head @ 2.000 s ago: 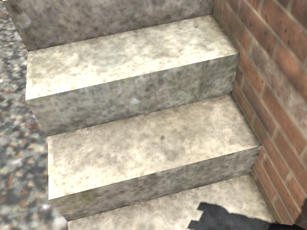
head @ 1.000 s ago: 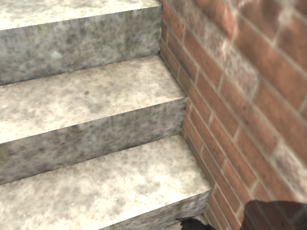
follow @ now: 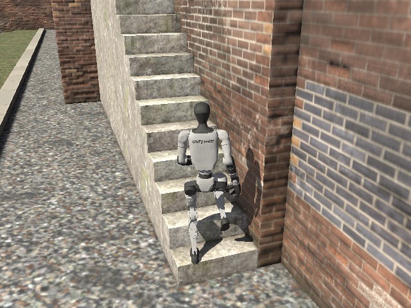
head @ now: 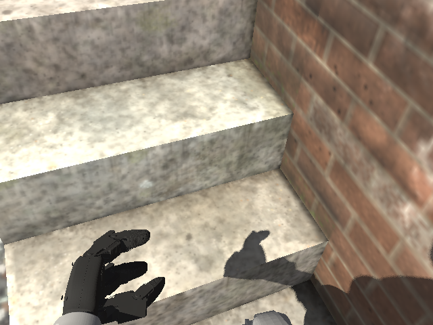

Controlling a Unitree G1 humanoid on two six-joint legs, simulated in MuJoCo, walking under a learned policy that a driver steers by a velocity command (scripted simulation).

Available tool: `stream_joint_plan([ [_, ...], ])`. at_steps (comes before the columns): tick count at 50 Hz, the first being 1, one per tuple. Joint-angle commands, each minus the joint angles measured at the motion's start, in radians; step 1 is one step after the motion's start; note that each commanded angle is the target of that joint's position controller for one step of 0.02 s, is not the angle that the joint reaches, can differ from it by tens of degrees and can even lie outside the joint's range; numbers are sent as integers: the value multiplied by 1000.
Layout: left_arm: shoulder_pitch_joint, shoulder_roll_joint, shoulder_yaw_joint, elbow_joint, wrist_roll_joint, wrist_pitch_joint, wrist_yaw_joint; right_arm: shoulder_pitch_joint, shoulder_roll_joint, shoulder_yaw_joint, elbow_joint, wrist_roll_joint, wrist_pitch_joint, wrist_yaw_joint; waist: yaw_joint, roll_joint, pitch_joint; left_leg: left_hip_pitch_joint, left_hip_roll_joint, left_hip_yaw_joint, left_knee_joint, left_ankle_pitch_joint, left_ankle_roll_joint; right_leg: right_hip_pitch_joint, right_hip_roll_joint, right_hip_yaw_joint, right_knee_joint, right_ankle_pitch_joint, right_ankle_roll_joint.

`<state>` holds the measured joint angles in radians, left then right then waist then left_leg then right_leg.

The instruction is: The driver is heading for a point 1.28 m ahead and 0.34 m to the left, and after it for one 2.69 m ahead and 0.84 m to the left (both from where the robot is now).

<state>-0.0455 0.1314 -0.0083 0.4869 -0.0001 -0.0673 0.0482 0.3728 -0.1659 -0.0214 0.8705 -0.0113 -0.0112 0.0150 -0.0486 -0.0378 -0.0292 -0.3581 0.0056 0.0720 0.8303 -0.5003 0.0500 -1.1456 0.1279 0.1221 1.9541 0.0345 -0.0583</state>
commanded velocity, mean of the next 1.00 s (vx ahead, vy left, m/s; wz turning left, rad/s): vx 1.00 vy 0.00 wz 0.00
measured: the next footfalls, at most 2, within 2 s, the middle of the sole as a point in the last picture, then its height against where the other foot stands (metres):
right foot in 0.28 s outside the picture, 0.20 m higher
left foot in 0.68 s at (136, 256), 0.19 m higher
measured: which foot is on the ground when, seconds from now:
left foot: down 0.00-0.28, up 0.30-0.66, down 0.68-1.00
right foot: up 0.00-0.26, down 0.28-0.72, up 0.74-1.00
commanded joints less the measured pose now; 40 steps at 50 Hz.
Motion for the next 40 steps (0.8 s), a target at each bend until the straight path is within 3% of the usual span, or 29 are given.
stream_joint_plan([
  [1, 83, -4, 11, 21, 47, 67, 13, -23, -82, -9, -26, -35, -109, -34, 64, 57, 73, -95, 146, -237, -543, 318, 96, 72, 16, -68, 7, 17, -3],
  [4, 5, -2, 22, 20, 47, 61, 19, 87, -158, -35, 12, -33, -142, -31, 33, 42, 108, 355, 235, -278, -561, 248, 139, -378, 7, 39, 295, -288, -56],
  [5, -275, 27, 6, -87, -97, 23, 15, -10, -36, 10, 43, -11, -91, 9, -31, 149, 148, 399, 263, -190, -547, 346, 157, -537, 23, -52, 295, -373, -5],
  [8, -582, -101, -86, -227, -107, -24, -17, 248, -12, 28, 144, 39, -63, -21, -95, 66, 103, 416, 204, -137, -669, 466, 111, -507, -102, -234, -143, -364, -22],
  [9, -431, -106, -87, -193, 47, 24, -26, 348, -86, -4, 163, -9, -105, -58, -81, 34, 54, 320, 220, -171, -861, 592, 96, -159, -131, -312, -230, -391, -73],
  [10, -370, -106, -99, -165, 35, 43, -45, 281, -131, -13, 155, 27, -122, -73, -53, 64, 35, 181, 220, -108, -992, 821, 117, 165, -147, -379, -489, -401, -99],
  [11, -215, -31, -62, -66, 10, 58, -44, 180, -90, -1, 115, 61, -133, -68, 17, 49, -87, 80, 152, -15, -830, 1507, 147, 560, -39, -458, -618, -392, -92],
  [13, 312, 122, 23, 58, 5, 88, -15, 66, -363, -87, 68, 73, -188, -28, 295, 289, -383, 314, 308, -78, -304, 2366, 188, 863, -23, -316, -698, -620, -106],
  [14, 423, 272, 62, 85, -55, 37, 4, 17, -438, -85, 123, 68, -147, -66, 402, 257, -521, 319, 240, -63, 12, 2467, 179, 1093, -26, -193, -932, -777, -112],
  [15, 482, 362, 92, 222, -25, 6, 29, -90, -306, -58, 29, 9, -154, -33, 375, -204, -500, -161, -28, -128, 568, 1392, 121, 1291, -279, 467, -1410, -982, -208],
  [16, 317, 364, 94, 222, 74, 34, 53, -201, -271, -48, -51, -91, -204, -15, 339, -328, -526, -378, -153, -379, 1073, 498, 104, 1302, -362, 1019, -1795, -942, -129],
  [17, 256, 275, 102, 278, 18, 39, 26, -142, -38, -37, -158, -49, -194, 33, 145, -94, -419, -442, -138, -423, 1236, 594, 108, 1053, -384, 969, -1773, -1259, -144],
  [19, 183, 60, 44, 427, 26, -2, 13, -223, 71, 14, -218, -79, -157, 35, -3, 190, -24, -608, -106, -259, 1398, 606, 113, 669, -370, 559, -1603, -868, -203],
  [21, 253, -16, 0, 524, 50, -50, 12, -261, 202, 83, -264, -69, -86, -11, -61, 192, 75, -738, -67, -281, 1542, 540, 123, 564, -334, 208, -1575, -416, -142],
  [22, 222, -34, -30, 566, 8, -31, -38, -357, 160, 123, -370, -1, -142, -48, -50, 96, 75, -881, -27, -294, 1604, 581, 70, 724, -309, 161, -1467, -202, -76],
  [24, 280, 36, -23, 659, 12, 5, -89, -498, 142, 137, -484, 75, -153, -88, -37, 22, 110, -1092, -28, -178, 1789, 419, 35, 733, -304, 6, -1585, -116, -37],
  [25, 387, 46, -30, 628, 13, -75, -46, -407, 194, 131, -384, 47, -69, -76, -69, 73, 151, -989, -57, -214, 1690, 248, 105, 553, -274, -69, -1692, -216, -52],
  [26, 396, 65, -37, 642, 3, -111, -29, -455, 154, 125, -405, 38, -19, -81, -69, 58, 179, -941, -31, -154, 1602, 265, 103, 516, -257, -86, -1765, -183, -53],
  [27, 382, 105, -38, 640, -17, -121, -17, -477, 128, 127, -443, 24, 10, -75, -111, 42, 164, -784, 19, -123, 1362, 291, 104, 442, -250, -121, -1858, -197, -60],
  [29, 453, 142, -38, 620, -67, -126, 30, -584, 83, 119, -461, 29, 25, -58, -40, 83, 99, -615, 66, 57, 1123, 286, 70, 510, -299, -95, -2051, -159, -128],
  [30, 440, 121, -59, 592, -74, -20, 28, -685, 112, 151, -524, 113, -16, -80, -44, 140, 0, -355, 103, 38, 842, 367, 32, 549, -251, -216, -2007, 275, -117],
  [32, 623, 317, 5, 570, -119, 2, 94, -626, 63, 136, -465, 125, -56, -55, -22, -38, -237, -103, -43, 137, 624, 122, 33, 945, -328, -209, -1805, 1478, -109],
  [33, 496, 318, 28, 483, -43, -68, 81, -336, 76, 126, -303, 3, -12, -8, -59, -127, -287, -134, -82, 127, 624, 21, 89, 1050, -361, -241, -1670, 1415, -160],
  [34, 469, 319, 48, 435, -28, -96, 34, -240, 30, 102, -288, -10, -8, -4, -101, -221, -307, -136, -115, 82, 451, -174, 125, 1133, -410, -190, -1444, 1564, -224],
  [35, 450, 296, 26, 432, 5, -36, 92, -300, -91, 44, -301, 87, -37, -33, -172, -231, -296, -14, -81, -45, 318, -335, 97, 1115, -412, -141, -1252, 1899, -200],
  [36, 322, 274, 40, 334, 57, -54, 96, -121, -204, 8, -222, 77, -60, -39, -263, -38, -302, 207, 58, -390, 91, -195, 143, 789, -351, -105, -942, 1569, -193],
  [37, 127, 146, 20, 215, 109, -86, 72, -94, -276, -20, -130, -11, -38, -48, -271, 352, -217, 268, 248, -859, -321, 41, 234, 347, -84, -88, -288, -103, -127],
  [38, 96, -9, 34, 119, 90, -109, -15, -41, -166, -35, -114, -63, -19, -42, -149, 58, -196, 163, 188, -980, -377, -392, 200, 113, -44, 248, 40, -87, -164],
  [40, 186, -141, -9, 51, 56, -106, -28, -179, -66, -26, 1, -36, -33, -23, 66, 89, 125, -40, 202, -628, -364, -261, 86, -139, -28, 200, 183, -45, -152],
])
Velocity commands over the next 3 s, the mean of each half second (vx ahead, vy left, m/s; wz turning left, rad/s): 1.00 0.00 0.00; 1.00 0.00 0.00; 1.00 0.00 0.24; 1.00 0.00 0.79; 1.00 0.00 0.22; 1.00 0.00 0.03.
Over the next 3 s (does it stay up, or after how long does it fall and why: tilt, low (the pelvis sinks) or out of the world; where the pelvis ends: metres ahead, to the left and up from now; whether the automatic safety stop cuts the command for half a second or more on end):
stays up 1.55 0.48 1.29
